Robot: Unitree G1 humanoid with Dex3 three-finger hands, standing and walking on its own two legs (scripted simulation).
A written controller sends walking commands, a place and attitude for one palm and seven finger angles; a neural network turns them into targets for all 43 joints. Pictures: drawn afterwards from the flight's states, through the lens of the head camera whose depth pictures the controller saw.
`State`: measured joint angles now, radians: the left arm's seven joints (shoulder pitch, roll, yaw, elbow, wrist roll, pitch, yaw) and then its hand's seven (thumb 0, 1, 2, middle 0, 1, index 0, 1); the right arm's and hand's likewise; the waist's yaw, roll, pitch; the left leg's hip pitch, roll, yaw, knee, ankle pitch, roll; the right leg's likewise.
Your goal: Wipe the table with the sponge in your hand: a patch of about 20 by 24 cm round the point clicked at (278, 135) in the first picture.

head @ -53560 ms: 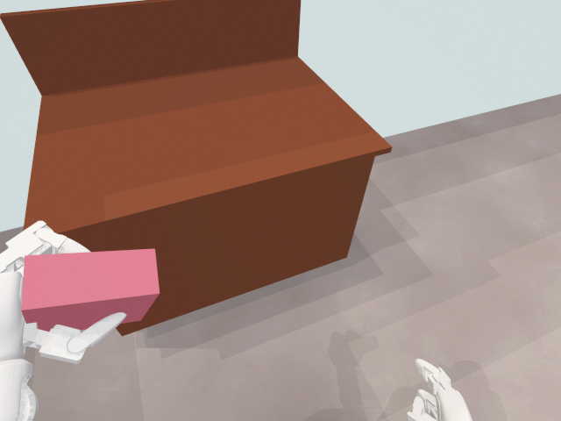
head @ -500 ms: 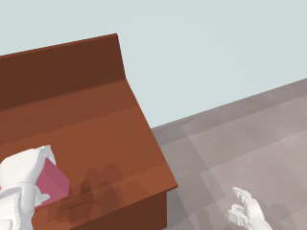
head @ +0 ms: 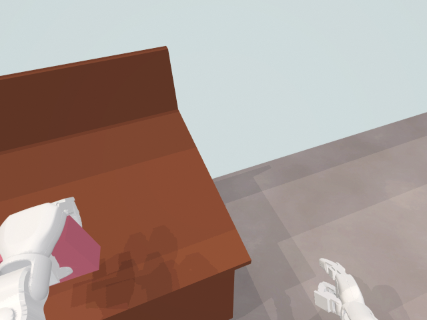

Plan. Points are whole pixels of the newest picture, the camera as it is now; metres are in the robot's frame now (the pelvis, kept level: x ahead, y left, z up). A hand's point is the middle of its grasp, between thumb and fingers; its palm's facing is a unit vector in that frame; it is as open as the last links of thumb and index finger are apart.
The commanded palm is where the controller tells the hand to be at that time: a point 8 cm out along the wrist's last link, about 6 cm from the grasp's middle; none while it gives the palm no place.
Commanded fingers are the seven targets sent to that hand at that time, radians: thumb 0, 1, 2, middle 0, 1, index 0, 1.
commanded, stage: bring the sponge back beside the body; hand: left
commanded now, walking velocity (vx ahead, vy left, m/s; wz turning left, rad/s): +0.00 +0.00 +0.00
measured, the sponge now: (57, 259) +0.17 +0.33 +0.04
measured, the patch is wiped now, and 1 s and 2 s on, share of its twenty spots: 1.00 1.00 1.00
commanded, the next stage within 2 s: step back with the hand held close in 1.32 s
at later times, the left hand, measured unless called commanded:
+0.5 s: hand (65, 239) +0.19 +0.29 +0.10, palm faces +0.06 -0.12 -0.99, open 9.5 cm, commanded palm +0.15 +0.29 +0.16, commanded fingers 0.00 0.10 1.30 -1.20 -1.60 -1.20 -1.60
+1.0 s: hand (87, 239) +0.19 +0.24 +0.11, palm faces +0.10 -0.15 -0.98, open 9.5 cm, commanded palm +0.15 +0.25 +0.18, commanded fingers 0.00 0.10 1.30 -1.20 -1.60 -1.20 -1.60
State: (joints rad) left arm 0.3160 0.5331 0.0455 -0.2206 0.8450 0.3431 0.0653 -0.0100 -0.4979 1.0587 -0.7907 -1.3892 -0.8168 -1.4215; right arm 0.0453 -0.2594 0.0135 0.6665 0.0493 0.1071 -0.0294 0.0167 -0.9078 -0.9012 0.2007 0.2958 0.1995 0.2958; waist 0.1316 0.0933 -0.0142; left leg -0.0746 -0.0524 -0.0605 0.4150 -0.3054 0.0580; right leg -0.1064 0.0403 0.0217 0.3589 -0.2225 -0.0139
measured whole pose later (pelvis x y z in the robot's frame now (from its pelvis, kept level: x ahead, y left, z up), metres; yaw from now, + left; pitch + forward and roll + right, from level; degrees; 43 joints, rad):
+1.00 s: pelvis -0.01 -0.03 +0.00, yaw -1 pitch -4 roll +0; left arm 0.28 0.49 -0.06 -0.37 0.83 0.51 0.02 -0.01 -0.50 1.06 -0.79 -1.39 -0.82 -1.42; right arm 0.00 -0.27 0.03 0.65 0.06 0.11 -0.03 0.02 -0.91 -0.90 0.20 0.30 0.20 0.30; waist 0.13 0.12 -0.01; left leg -0.04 -0.02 -0.06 0.40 -0.29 0.02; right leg -0.10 0.07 0.02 0.39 -0.22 -0.05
